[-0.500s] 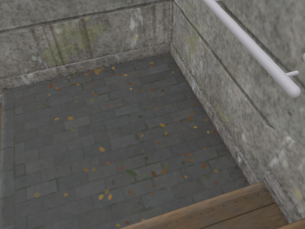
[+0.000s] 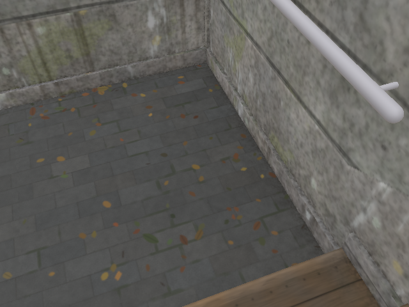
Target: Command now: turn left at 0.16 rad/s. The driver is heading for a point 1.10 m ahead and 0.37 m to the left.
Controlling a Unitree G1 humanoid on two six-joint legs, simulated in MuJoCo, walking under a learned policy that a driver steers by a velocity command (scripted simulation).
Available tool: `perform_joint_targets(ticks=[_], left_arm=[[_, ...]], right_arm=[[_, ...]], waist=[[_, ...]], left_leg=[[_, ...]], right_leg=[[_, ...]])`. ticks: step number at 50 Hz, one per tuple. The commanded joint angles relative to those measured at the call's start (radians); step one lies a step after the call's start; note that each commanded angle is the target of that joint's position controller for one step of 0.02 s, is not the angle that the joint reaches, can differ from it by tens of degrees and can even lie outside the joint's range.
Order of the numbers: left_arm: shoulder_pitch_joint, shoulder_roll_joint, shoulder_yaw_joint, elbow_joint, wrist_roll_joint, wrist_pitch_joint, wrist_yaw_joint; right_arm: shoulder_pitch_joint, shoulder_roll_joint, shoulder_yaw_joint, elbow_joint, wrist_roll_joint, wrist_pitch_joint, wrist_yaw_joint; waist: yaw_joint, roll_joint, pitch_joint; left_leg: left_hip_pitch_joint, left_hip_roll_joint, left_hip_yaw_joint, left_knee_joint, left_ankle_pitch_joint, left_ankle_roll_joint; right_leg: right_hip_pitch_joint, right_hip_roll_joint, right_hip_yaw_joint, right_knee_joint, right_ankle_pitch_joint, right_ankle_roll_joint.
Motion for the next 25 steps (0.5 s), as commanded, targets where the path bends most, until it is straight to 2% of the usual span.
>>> perform_joint_targets(ticks=[1,2,3,4,5,6,7,8,9,10,11,12,13,15,16,17,19,20,21,23,24,25], left_arm=[[0.027,0.171,0.004,-0.052,-0.013,-0.014,-0.042],[0.079,0.154,-0.010,-0.028,-0.005,-0.019,-0.035],[0.159,0.115,-0.019,-0.005,0.006,-0.044,-0.009],[0.192,0.045,-0.040,0.024,0.010,-0.068,0.021],[0.204,0.033,-0.052,0.030,-0.005,-0.085,0.045],[0.221,0.078,-0.038,0.021,-0.007,-0.094,0.069],[0.231,0.132,-0.012,0.002,-0.002,-0.105,0.097],[0.235,0.124,-0.005,-0.011,0.015,-0.114,0.124],[0.300,0.071,-0.014,0.010,0.026,-0.119,0.141],[0.373,0.040,-0.015,0.031,0.031,-0.118,0.149],[0.365,0.011,-0.019,0.017,0.023,-0.116,0.156],[0.340,0.004,-0.021,-0.001,0.018,-0.112,0.158],[0.312,0.013,-0.016,-0.021,0.019,-0.113,0.162],[0.212,0.067,-0.002,-0.085,0.034,-0.121,0.172],[0.183,0.081,-0.005,-0.108,0.037,-0.131,0.180],[0.155,0.088,0.002,-0.129,0.032,-0.138,0.191],[0.176,0.100,0.017,-0.133,0.018,-0.145,0.211],[0.196,0.110,0.033,-0.135,0.016,-0.142,0.219],[0.237,0.114,0.050,-0.130,0.016,-0.134,0.224],[0.299,0.092,0.064,-0.118,0.016,-0.116,0.231],[0.297,0.089,0.070,-0.131,0.003,-0.105,0.237],[0.270,0.085,0.065,-0.143,0.008,-0.099,0.230]], right_arm=[[0.169,-0.028,0.009,-0.054,0.003,-0.014,0.006],[0.258,-0.037,0.014,-0.026,0.015,-0.028,0.003],[0.307,-0.018,0.014,-0.005,0.031,-0.037,-0.005],[0.261,0.023,0.032,-0.026,0.024,-0.035,-0.023],[0.231,0.019,0.036,-0.064,0.016,-0.036,-0.029],[0.176,-0.008,0.029,-0.123,0.010,-0.039,-0.040],[0.177,-0.074,0.003,-0.135,-0.015,-0.032,-0.062],[0.108,-0.079,0.000,-0.183,-0.027,-0.023,-0.084],[0.053,-0.070,0.001,-0.216,-0.027,-0.009,-0.103],[0.028,-0.062,0.009,-0.245,-0.033,0.001,-0.117],[0.009,-0.046,0.016,-0.274,-0.036,0.008,-0.124],[0.016,-0.030,0.020,-0.275,-0.038,0.014,-0.120],[0.018,-0.014,0.025,-0.284,-0.039,0.020,-0.109],[-0.004,-0.004,0.028,-0.323,-0.036,0.035,-0.085],[0.001,-0.014,0.027,-0.347,-0.033,0.034,-0.079],[0.013,-0.017,0.030,-0.368,-0.032,0.035,-0.074],[-0.003,-0.009,0.028,-0.403,-0.032,0.039,-0.071],[-0.027,-0.005,0.026,-0.420,-0.034,0.042,-0.068],[-0.063,-0.006,0.020,-0.437,-0.037,0.045,-0.066],[-0.101,-0.023,0.000,-0.457,-0.050,0.054,-0.068],[-0.082,-0.051,-0.021,-0.440,-0.043,0.053,-0.068],[-0.026,-0.098,-0.057,-0.415,-0.022,0.040,-0.074]], waist=[[-0.009,0.036,-0.082],[-0.033,0.029,-0.004],[-0.001,0.020,0.069],[0.032,0.004,0.106],[0.043,0.005,0.057],[0.075,-0.006,0.002],[0.101,0.047,-0.030],[0.130,0.076,-0.005],[0.164,0.054,0.001],[0.185,0.021,0.000],[0.171,0.014,-0.009],[0.151,0.034,0.004],[0.139,0.027,0.010],[0.105,-0.020,0.012],[0.079,-0.034,0.006],[0.067,-0.007,0.001],[0.096,-0.003,0.003],[0.126,0.004,-0.003],[0.166,0.002,0.002],[0.197,-0.043,-0.003],[0.193,-0.035,-0.021],[0.146,-0.026,-0.063]], left_leg=[[-0.400,0.110,-0.068,0.146,0.075,-0.062],[-0.313,0.139,-0.074,0.087,0.153,-0.068],[-0.256,0.158,-0.051,0.051,0.324,-0.084],[-0.317,0.191,-0.087,0.057,0.514,-0.089],[-0.349,0.188,-0.076,0.058,0.512,-0.099],[-0.411,0.174,-0.067,0.095,0.473,-0.106],[-0.429,0.183,-0.079,0.053,0.595,-0.093],[-0.517,0.193,-0.095,-0.054,0.734,-0.087],[-0.602,0.211,-0.114,-0.077,0.768,-0.074],[-0.714,0.212,-0.136,-0.062,0.747,-0.054],[-0.745,0.234,-0.145,-0.133,0.745,-0.031],[-0.709,0.248,-0.110,-0.255,0.757,-0.017],[-0.642,0.250,-0.053,-0.350,0.774,-0.011],[-0.403,0.233,0.058,-0.352,0.717,-0.021],[-0.324,0.235,0.062,-0.275,0.688,-0.022],[-0.308,0.241,0.055,-0.329,0.664,-0.020],[-0.303,0.237,0.073,-0.454,0.647,-0.013],[-0.323,0.234,0.082,-0.564,0.651,-0.006],[-0.347,0.227,0.101,-0.689,0.651,0.007],[-0.304,0.211,0.114,-0.899,0.646,0.046],[-0.221,0.193,0.123,-1.082,0.718,0.062],[0.010,0.137,0.157,-1.147,0.798,0.073]], right_leg=[[0.145,-0.384,0.360,-0.001,0.040,-0.097],[-0.040,-0.383,0.326,-0.040,0.002,-0.041],[-0.163,-0.318,0.216,-0.065,-0.078,-0.040],[-0.232,-0.288,0.221,-0.091,-0.136,-0.090],[-0.204,-0.291,0.245,-0.086,-0.194,-0.101],[-0.146,-0.310,0.268,-0.070,-0.247,-0.139],[-0.125,-0.338,0.249,-0.074,-0.245,-0.210],[-0.097,-0.361,0.273,-0.087,-0.241,-0.274],[-0.035,-0.396,0.303,-0.093,-0.208,-0.308],[0.058,-0.425,0.334,-0.093,-0.205,-0.319],[0.088,-0.434,0.323,-0.106,-0.212,-0.304],[0.056,-0.408,0.276,-0.125,-0.254,-0.274],[0.004,-0.368,0.210,-0.137,-0.284,-0.233],[-0.202,-0.307,0.076,-0.176,-0.321,-0.157],[-0.259,-0.319,0.049,-0.189,-0.313,-0.145],[-0.248,-0.325,0.016,-0.186,-0.325,-0.135],[-0.173,-0.350,0.004,-0.181,-0.350,-0.130],[-0.100,-0.367,0.001,-0.168,-0.383,-0.123],[-0.027,-0.390,0.014,-0.153,-0.428,-0.118],[0.047,-0.440,0.051,-0.128,-0.468,-0.103],[0.066,-0.444,0.047,-0.092,-0.495,-0.081],[-0.039,-0.425,0.014,-0.029,-0.534,-0.056]])
Velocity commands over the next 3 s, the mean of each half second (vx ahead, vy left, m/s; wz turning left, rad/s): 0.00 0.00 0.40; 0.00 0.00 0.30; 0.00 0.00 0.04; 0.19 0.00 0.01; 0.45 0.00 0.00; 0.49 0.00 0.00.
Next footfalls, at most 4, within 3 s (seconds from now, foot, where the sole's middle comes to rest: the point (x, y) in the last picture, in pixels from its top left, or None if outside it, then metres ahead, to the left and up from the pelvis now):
0.52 left None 0.04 0.22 -0.78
1.06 right None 0.16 0.01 -0.78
2.22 right None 0.45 0.10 -0.95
2.78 left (89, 290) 0.74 0.46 -1.12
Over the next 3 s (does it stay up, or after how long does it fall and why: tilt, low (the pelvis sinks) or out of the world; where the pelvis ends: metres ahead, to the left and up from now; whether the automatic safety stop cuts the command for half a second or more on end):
stays up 0.74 0.34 -0.35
